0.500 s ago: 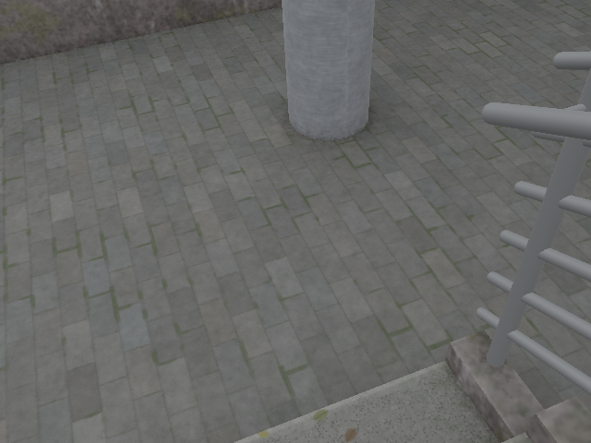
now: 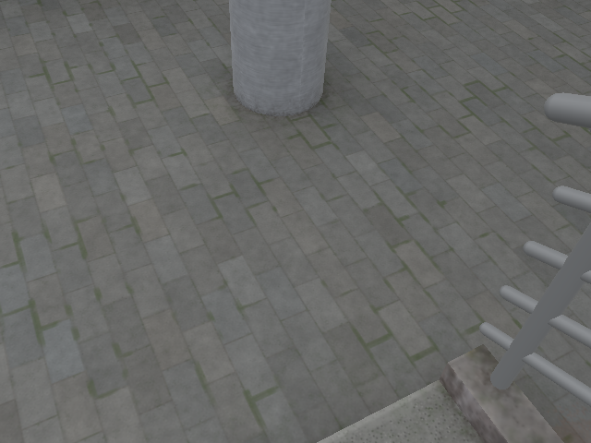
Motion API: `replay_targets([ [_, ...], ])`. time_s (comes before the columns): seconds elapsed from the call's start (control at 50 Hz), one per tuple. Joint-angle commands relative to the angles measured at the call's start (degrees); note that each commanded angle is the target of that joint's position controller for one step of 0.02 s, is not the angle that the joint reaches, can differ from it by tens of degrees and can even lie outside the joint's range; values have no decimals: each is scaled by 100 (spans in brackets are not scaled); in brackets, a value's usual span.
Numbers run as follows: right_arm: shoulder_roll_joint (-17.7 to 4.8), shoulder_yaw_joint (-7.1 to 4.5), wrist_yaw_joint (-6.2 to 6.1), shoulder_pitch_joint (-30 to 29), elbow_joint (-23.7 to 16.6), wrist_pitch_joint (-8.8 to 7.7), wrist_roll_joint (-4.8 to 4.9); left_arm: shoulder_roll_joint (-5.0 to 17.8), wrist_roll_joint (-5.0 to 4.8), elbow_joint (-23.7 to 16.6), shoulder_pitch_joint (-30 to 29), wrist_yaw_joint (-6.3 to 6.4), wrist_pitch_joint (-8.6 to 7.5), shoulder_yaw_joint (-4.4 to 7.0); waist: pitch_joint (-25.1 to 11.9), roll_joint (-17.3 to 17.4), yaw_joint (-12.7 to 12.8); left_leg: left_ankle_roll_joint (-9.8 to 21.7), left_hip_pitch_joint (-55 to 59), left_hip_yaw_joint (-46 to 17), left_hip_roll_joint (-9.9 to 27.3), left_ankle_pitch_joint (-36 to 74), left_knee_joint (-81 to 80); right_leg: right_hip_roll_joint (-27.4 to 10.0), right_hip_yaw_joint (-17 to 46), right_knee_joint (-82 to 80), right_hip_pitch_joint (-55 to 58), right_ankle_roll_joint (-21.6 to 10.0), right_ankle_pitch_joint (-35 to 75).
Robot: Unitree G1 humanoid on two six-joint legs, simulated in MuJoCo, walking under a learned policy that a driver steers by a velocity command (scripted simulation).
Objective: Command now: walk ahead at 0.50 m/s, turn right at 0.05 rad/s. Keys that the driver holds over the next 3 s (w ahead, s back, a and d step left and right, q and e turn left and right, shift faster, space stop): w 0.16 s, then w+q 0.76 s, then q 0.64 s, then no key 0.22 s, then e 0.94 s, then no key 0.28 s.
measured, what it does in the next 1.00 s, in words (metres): goes down, turning left: right foot, then left foot 0.16 m lower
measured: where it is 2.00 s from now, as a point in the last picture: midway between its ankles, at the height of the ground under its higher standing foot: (267, 420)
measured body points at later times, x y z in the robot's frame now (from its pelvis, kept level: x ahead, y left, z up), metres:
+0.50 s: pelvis +0.24 -0.02 -0.05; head +0.26 -0.02 +0.40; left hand +0.17 +0.23 -0.19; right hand +0.37 -0.28 -0.18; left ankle +0.37 +0.11 -0.75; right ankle +0.15 -0.13 -0.73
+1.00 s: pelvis +0.53 +0.00 -0.21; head +0.53 +0.01 +0.24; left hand +0.66 +0.29 -0.30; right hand +0.55 -0.26 -0.35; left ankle +0.34 +0.04 -0.90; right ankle +0.76 -0.07 -0.91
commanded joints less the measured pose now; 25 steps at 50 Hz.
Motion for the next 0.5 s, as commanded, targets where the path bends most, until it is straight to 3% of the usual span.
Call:
replay_targets([
  [0.02, -937, -158, -64, -285, -478, -45, 15, 306, -118, 20, 286, -99, -7, 70, -135, 851, 371, 845, -392, -1434, 1538, 2105, -1280, -129, -36, -347, 930, -28, 1099],
  [0.06, -918, -183, -70, 46, -438, 105, -7, 371, -37, -156, -400, -164, -37, 77, 252, 756, 12, 820, 49, -1334, 1406, 2042, -1201, -161, -127, -609, 575, -27, 838],
  [0.08, -987, -220, -63, 215, -438, 128, -70, 410, 40, -222, -639, -186, -37, 97, 281, 713, -112, 884, 340, -1385, 1433, 1977, -1073, -150, -168, -700, 481, -15, 582],
  [0.16, -1123, -292, -98, 565, -354, 183, -191, 400, 39, -388, -969, -195, -138, 105, 531, 786, -277, 970, 1117, -1381, 1646, 3278, -493, -13, -304, -1218, 470, -90, -744],
  [0.18, -1094, -277, -94, 507, -382, 216, -203, 358, 56, -354, -774, -179, -211, 91, 394, 689, -194, 907, 978, -1243, 1578, 3956, -123, 132, -417, -1495, 1112, -160, -1016],
  [0.2, -1059, -247, -82, 181, -420, 259, -202, 237, 48, -66, 54, -169, -301, 130, 116, 592, 182, 831, 479, -941, 1336, 4964, 562, 350, -535, -1877, 2322, -339, -1145],
  [0.22, -1220, -296, -55, -187, -498, 260, -119, 375, 7, 349, 1431, -165, -397, 217, -229, 437, 812, 675, -420, -774, 1083, 5169, 1883, 423, -469, -2384, 4013, -473, -673],
  [0.24, -966, -292, -15, -212, -649, 205, -24, 1000, 56, 632, 2464, -159, -504, 394, -641, -801, 1136, 306, -1868, -301, 409, 2230, 4030, -714, 995, -2966, 5538, -970, 424],
  [0.26, -710, -249, -85, 102, -721, 200, -55, 1082, -139, 571, 2382, -186, -535, 406, -782, -1223, 728, 192, -3061, -197, 68, -1368, 5007, -1900, 2479, -3380, 5817, -1332, 839],
  [0.28, -922, -280, -111, -322, -744, 219, -182, 1051, -191, 556, 2286, -172, -553, 401, -192, -399, 779, 267, -3694, -554, 254, -1378, 4726, -2054, 2562, -3587, 5376, -1457, 112],
  [0.3, -906, -301, -89, -733, -815, 284, -159, 899, -116, 506, 1889, -123, -531, 362, 289, -108, 632, 240, -3729, -672, 491, -1294, 4267, -2071, 2420, -3700, 4679, -1444, -554],
  [0.32, -997, -366, -59, -898, -803, 364, -160, 759, -32, 389, 1408, -69, -552, 321, 736, -6, 432, 225, -3524, -863, 661, -846, 3956, -2092, 2133, -3758, 3939, -1362, -606],
  [0.34, -1151, -467, -16, -1219, -918, 450, -135, 746, 7, 331, 1112, -66, -617, 278, 955, 325, 237, 119, -3104, -891, 723, 89, 3314, -1799, 1673, -3598, 3067, -1143, -1155],
  [0.36, -1009, -455, 12, -1438, -961, 458, -183, 548, -58, 307, 622, 10, -724, 232, 965, 90, 57, 112, -2715, -891, 750, 1124, 2659, -1430, 1027, -3359, 2546, -745, -1481],
  [0.38, -763, -390, 141, -1532, -1065, 506, -155, 494, -138, 282, 499, 75, -742, 203, 788, -311, -106, 61, -2044, -434, 495, 2136, 2124, -1023, 473, -3295, 1875, -572, -2115],
  [0.4, -565, -340, 235, -1656, -1145, 514, -141, 542, -144, 359, 439, 134, -763, 204, 609, -420, -174, 38, -1509, -198, 363, 3334, 1709, -839, 174, -3173, 1412, -461, -2635],
  [0.44, -376, -272, 349, -1454, -994, 553, -29, 359, -195, 456, 637, 196, -734, 117, 424, -344, -221, -10, -607, 62, 127, 4734, 1427, -731, -167, -2765, 831, -322, -2875],
  [0.46, -327, -225, 365, -1532, -1015, 582, -1, 419, -197, 432, 610, 209, -753, 129, 481, -320, -232, -54, -121, 247, 49, 4965, 1188, -697, -407, -2647, 480, -248, -2974],
  [0.5, -339, -146, 331, -1917, -1022, 578, -40, 519, -188, 540, 887, 218, -750, 148, 654, -180, -43, -105, 218, 521, -24, 4888, 935, -738, -511, -2231, 514, -192, -2935],
])
Next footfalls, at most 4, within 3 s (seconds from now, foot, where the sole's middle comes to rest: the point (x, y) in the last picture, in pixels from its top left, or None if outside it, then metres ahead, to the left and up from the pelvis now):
0.22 right None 0.19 -0.13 -0.77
0.60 left None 0.38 0.05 -0.93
1.10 right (297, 385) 0.80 -0.03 -1.10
1.72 left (232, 439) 0.65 0.16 -1.10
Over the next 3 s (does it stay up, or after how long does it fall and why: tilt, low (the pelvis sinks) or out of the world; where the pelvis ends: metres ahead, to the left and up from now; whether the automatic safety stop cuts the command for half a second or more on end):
stays up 0.73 0.07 -0.32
